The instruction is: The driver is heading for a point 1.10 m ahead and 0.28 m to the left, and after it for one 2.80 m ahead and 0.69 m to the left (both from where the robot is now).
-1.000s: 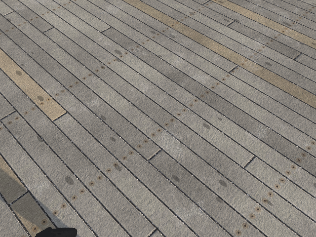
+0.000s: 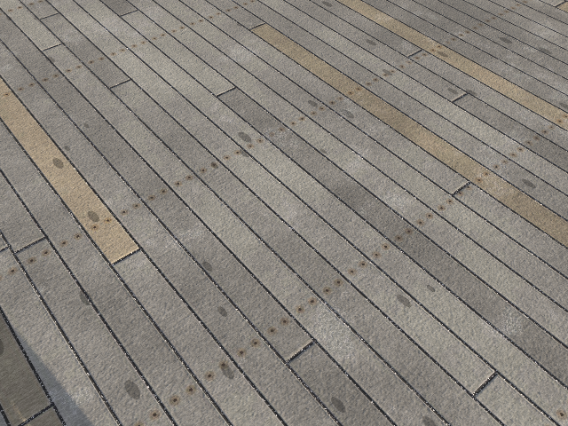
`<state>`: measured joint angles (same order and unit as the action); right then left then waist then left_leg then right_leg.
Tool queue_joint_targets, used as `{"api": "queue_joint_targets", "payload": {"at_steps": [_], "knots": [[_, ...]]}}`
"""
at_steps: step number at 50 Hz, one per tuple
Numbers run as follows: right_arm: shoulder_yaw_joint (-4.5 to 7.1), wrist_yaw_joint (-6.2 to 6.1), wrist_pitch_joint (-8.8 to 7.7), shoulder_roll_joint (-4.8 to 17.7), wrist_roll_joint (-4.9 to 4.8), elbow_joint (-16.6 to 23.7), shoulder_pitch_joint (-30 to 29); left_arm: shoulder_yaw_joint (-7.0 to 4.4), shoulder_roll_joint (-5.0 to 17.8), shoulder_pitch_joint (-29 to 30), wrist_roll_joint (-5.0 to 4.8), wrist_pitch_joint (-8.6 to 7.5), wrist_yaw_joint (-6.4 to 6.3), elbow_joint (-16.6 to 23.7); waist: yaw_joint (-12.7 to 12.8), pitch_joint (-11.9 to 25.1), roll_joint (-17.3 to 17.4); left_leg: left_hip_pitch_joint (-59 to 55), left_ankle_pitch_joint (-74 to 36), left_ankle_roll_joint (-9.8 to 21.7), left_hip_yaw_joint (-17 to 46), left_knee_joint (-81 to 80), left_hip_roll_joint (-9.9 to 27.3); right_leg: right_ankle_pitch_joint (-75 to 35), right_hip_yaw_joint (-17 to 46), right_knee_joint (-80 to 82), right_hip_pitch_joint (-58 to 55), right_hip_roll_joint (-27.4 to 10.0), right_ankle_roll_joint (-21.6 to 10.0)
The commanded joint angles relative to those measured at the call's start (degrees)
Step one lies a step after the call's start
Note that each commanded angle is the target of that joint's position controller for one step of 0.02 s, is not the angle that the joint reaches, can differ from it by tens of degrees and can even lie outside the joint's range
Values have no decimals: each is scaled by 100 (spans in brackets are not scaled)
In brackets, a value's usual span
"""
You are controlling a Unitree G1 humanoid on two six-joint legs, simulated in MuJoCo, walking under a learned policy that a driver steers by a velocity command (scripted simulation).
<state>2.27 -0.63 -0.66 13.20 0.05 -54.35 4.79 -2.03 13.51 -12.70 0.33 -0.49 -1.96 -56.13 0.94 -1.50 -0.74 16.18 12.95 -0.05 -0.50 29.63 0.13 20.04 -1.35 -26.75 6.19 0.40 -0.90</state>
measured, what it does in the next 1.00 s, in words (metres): stands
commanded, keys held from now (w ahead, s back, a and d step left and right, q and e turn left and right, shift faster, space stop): no key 0.94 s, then w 0.06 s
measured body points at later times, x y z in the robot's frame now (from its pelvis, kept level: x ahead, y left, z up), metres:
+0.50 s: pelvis -0.01 +0.01 +0.00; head +0.00 +0.01 +0.45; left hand +0.01 +0.26 -0.15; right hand +0.09 -0.24 -0.14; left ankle +0.03 +0.11 -0.74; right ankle -0.06 -0.11 -0.74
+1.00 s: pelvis -0.01 +0.01 +0.00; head +0.00 +0.01 +0.45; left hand -0.04 +0.24 -0.16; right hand +0.05 -0.24 -0.15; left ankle +0.03 +0.11 -0.74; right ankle -0.06 -0.11 -0.74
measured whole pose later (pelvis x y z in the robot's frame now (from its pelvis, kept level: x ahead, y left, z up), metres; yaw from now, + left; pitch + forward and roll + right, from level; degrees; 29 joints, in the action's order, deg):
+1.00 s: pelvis -0.01 +0.01 +0.00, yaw +1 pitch -1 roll +0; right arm 2.1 -1.9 0.7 11.6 -0.3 -63.9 8.5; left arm -0.6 10.0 -18.0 0.0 -1.0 -2.9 -65.7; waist 0.0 -1.9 0.4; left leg 16.7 12.4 1.5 -0.3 29.8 -1.1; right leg 20.0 -1.7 -28.2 7.1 -0.8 0.3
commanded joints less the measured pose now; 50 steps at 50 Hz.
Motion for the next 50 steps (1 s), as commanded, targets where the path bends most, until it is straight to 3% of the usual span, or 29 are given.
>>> {"api": "queue_joint_targets", "payload": {"at_steps": [1, 8, 22, 47, 48, 50], "knots": [[132, 12, -91, 654, -9, 79, -5, -119, 629, -298, 3, 42, -51, 22, -33, 383, 386, -1007, -2693, 457, 491, -144, 458, -1494, 195, 295, 532, -226, 14], [147, -7, -54, 682, -24, -172, -145, -107, 570, -171, -21, 103, -59, -254, -36, 396, 163, -963, -2464, 494, 442, -186, 381, -1477, 160, 305, 325, -246, 67], [131, -95, 71, 571, -7, -504, -115, -18, 441, -254, -2, 32, -85, -672, -75, 33, 113, -804, -1157, 381, 355, -421, 219, -699, 95, 499, 678, -251, 73], [60, -143, 91, 416, -16, -744, 285, 74, 164, -868, -12, -75, -98, -901, -99, -114, 66, -676, -734, 344, 345, -500, 157, -427, 79, 587, 954, -239, 31], [49, -145, 95, 371, -15, -803, 397, 78, 124, -1000, -22, -69, -101, -959, -91, 2, 57, -708, -81, 348, 286, -509, 91, 73, 36, 610, 909, -200, 2], [104, -155, 93, 484, -72, -831, 505, 21, 275, -970, -76, -51, -129, -890, -99, -239, -57, -307, 1810, 406, 136, -333, -97, 1423, 122, 547, 1130, -195, -212]]}}
Next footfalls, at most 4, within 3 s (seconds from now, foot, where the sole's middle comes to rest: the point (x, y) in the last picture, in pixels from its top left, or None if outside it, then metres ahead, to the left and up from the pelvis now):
1.68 right None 0.44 -0.10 -0.77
2.20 left None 0.35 0.12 -0.77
2.66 right None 0.49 -0.05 -0.77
2.98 left None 0.31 0.14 -0.77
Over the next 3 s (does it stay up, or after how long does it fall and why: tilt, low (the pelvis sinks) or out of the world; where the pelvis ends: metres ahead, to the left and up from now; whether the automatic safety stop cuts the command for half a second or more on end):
stays up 0.36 0.01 0.00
